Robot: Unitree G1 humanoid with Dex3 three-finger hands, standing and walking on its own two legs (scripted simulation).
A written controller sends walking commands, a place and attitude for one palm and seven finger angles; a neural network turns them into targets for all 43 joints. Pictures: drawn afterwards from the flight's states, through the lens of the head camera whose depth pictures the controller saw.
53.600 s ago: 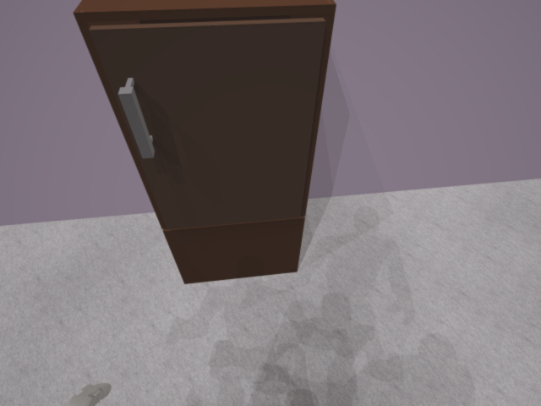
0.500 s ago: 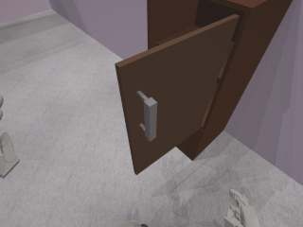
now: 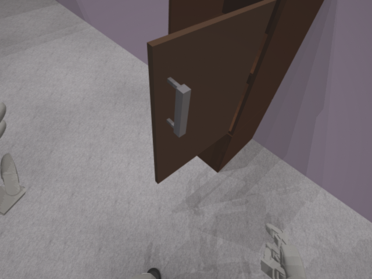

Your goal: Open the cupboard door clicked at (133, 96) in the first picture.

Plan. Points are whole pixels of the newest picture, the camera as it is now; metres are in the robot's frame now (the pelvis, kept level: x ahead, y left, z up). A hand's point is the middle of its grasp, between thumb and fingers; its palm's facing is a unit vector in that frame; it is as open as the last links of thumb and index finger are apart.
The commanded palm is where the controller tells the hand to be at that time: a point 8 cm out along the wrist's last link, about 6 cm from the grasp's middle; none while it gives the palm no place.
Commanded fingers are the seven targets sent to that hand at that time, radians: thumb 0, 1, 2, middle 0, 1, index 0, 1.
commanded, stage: stop stepping back and stand still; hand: left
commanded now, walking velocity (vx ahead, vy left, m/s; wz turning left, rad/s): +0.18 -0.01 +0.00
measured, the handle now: (175, 108) +0.50 +0.06 +0.06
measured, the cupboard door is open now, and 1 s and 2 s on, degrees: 85 85 85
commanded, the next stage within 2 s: let the arm hang, fingers relaxed in 0.64 s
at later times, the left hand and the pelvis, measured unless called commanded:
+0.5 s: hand (13, 252) +0.13 +0.24 +0.15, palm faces +0.42 -0.81 -0.42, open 7.4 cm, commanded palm +0.07 +0.28 +0.18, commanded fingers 0.00 0.90 0.90 -0.20 -0.30 -0.20 -0.30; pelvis -0.07 -0.02 -0.01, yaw +0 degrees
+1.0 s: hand out of the picture +0.00 +0.13 -0.16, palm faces -0.02 -0.98 -0.19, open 7.4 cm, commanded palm none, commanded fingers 0.00 0.90 0.90 -0.20 -0.30 -0.20 -0.30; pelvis -0.10 -0.02 -0.02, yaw +1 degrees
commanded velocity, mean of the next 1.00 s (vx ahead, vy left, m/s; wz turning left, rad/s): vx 0.10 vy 0.03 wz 0.00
